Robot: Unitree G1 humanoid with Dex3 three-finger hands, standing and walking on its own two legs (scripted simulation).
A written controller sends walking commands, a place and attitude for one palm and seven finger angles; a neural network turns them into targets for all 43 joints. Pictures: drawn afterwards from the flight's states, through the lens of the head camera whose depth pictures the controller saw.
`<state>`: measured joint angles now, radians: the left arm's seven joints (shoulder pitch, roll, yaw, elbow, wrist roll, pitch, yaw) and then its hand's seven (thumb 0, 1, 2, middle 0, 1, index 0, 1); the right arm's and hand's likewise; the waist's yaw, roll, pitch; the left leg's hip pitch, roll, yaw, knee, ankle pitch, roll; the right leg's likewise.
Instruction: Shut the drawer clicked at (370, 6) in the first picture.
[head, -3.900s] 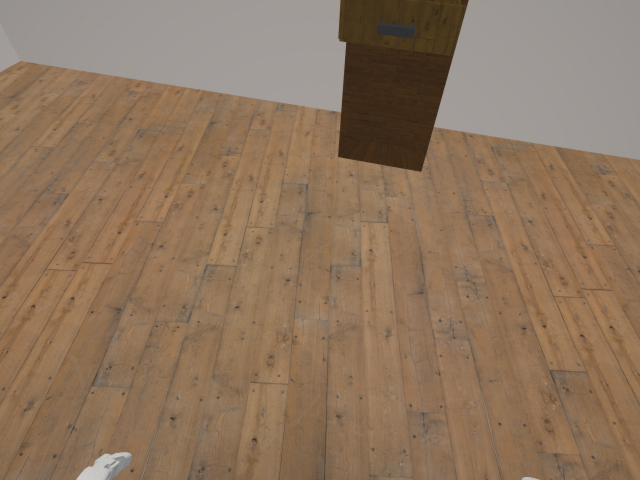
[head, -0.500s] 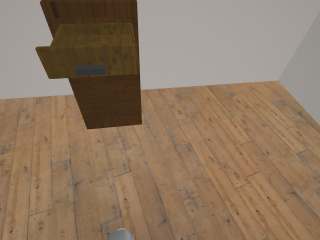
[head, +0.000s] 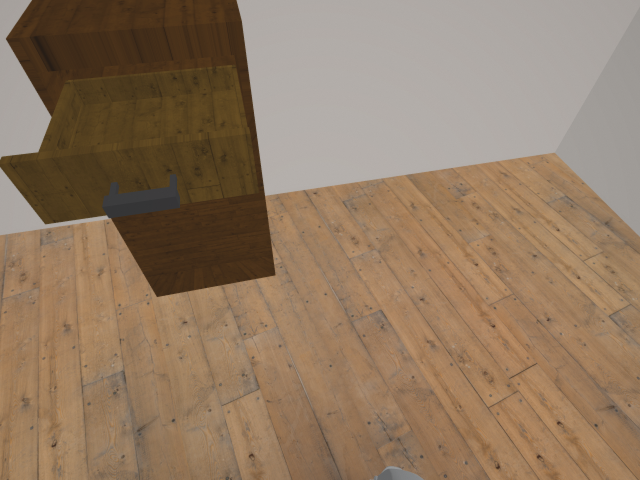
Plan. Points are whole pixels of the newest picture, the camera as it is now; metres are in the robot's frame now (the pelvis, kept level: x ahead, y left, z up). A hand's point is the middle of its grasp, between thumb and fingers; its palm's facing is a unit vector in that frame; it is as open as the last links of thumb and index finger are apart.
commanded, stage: turn to face it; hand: left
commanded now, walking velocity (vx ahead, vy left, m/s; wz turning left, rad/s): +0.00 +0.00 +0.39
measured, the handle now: (143, 192) +0.55 +0.33 +0.01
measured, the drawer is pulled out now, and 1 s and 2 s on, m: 0.30 0.30 0.30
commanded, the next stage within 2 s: take the last steps up to it in 0.34 s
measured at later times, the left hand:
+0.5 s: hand out of the picture +0.03 +0.21 -0.19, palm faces +0.24 -0.96 -0.16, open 7.3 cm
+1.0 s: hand out of the picture +0.10 +0.18 -0.16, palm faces +0.25 -0.94 -0.23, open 7.3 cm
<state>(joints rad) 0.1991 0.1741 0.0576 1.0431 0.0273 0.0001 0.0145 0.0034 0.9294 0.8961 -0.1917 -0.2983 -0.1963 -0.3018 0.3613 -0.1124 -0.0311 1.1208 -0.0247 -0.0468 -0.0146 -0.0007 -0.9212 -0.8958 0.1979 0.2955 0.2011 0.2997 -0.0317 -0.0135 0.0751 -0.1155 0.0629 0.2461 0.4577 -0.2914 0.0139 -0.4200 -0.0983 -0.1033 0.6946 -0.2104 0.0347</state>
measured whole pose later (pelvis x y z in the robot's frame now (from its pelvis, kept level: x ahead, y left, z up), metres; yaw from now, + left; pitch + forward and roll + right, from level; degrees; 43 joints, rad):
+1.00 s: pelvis +0.09 -0.01 -0.01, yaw +13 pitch -2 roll +1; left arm 0.23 0.14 0.05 1.05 0.03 -0.04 0.01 0.00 0.93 0.90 -0.19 -0.30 -0.20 -0.30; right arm 0.40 -0.15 -0.05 1.16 -0.02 0.00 0.00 0.00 -0.91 -0.90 0.20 0.30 0.20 0.30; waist -0.02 0.04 0.04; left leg -0.23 0.02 0.05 0.75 -0.45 0.03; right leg -0.24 -0.03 -0.13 0.56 -0.28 -0.04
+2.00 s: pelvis +0.30 +0.04 +0.00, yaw +13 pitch -1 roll +2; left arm 0.13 0.13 0.03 1.01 0.03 0.01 0.04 -0.01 0.92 0.90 -0.20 -0.30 -0.20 -0.30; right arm 0.24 -0.16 -0.06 1.08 -0.01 0.04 -0.03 0.00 -0.91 -0.90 0.20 0.30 0.20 0.30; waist -0.03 0.03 0.10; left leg -0.30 0.02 0.07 0.83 -0.51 -0.03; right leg -0.31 -0.05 -0.09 0.56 -0.23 -0.05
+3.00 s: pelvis +0.26 +0.03 -0.01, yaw +12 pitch -1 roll +0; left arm 0.26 0.15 0.01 1.10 0.01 -0.02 0.04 0.01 0.94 0.90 -0.20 -0.30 -0.20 -0.30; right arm 0.30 -0.15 0.00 1.10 -0.02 -0.01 -0.03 0.01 -0.93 -0.90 0.20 0.30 0.20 0.30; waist -0.01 0.04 0.01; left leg -0.17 0.03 0.01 0.55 -0.36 -0.03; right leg -0.20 0.00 -0.04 0.58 -0.36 -0.02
